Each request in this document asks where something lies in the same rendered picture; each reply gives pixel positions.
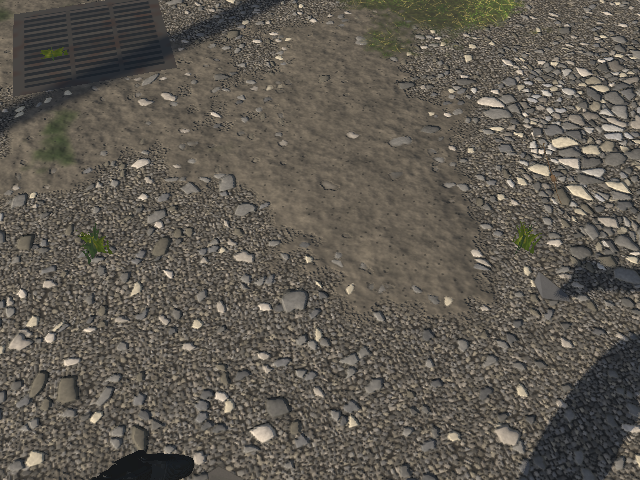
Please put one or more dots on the robot left hand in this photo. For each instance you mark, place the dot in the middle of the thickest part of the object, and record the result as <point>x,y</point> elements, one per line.
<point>142,466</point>

